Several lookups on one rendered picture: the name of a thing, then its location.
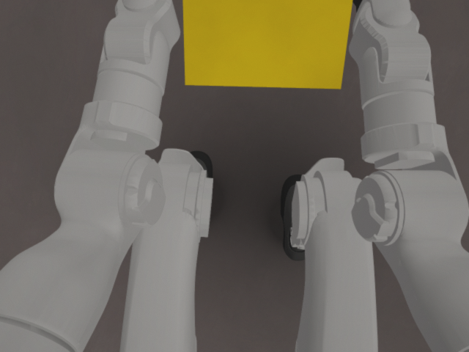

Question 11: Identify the right robot thigh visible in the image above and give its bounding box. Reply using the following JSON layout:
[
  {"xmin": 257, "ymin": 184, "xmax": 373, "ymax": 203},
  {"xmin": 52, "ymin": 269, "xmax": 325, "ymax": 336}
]
[{"xmin": 292, "ymin": 171, "xmax": 378, "ymax": 352}]

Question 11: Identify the left robot thigh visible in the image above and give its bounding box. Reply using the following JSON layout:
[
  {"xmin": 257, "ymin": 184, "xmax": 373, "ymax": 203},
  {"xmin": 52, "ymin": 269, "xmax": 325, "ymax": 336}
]
[{"xmin": 119, "ymin": 162, "xmax": 213, "ymax": 352}]

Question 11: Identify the left robot upper arm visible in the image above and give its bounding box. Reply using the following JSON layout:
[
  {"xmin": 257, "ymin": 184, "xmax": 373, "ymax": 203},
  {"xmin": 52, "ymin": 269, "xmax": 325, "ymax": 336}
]
[{"xmin": 0, "ymin": 149, "xmax": 166, "ymax": 352}]

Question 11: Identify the carton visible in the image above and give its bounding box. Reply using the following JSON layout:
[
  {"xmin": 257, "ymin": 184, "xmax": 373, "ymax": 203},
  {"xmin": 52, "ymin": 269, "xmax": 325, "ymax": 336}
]
[{"xmin": 182, "ymin": 0, "xmax": 352, "ymax": 89}]

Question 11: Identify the robot right forearm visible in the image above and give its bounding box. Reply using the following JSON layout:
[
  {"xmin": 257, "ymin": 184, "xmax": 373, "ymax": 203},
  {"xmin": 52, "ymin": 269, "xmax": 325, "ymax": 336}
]
[{"xmin": 349, "ymin": 0, "xmax": 469, "ymax": 224}]

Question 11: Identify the robot left forearm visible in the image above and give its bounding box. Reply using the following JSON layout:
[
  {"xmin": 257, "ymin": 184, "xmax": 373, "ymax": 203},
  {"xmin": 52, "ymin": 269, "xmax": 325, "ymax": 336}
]
[{"xmin": 54, "ymin": 0, "xmax": 180, "ymax": 208}]

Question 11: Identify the robot thigh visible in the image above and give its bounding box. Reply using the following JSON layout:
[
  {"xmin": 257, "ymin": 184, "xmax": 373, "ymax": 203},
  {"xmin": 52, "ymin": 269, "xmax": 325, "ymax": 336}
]
[
  {"xmin": 292, "ymin": 171, "xmax": 378, "ymax": 352},
  {"xmin": 119, "ymin": 162, "xmax": 213, "ymax": 352}
]

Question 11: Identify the right robot upper arm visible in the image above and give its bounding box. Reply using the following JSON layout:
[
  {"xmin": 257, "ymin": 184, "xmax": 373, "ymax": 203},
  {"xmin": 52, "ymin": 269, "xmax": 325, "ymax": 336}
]
[{"xmin": 351, "ymin": 170, "xmax": 469, "ymax": 352}]

